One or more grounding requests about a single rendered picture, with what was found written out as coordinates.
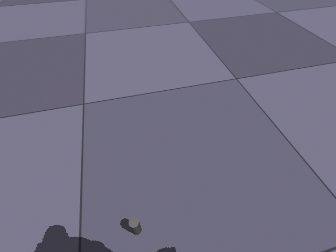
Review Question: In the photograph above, can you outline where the can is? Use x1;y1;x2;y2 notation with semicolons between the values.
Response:
129;217;142;235

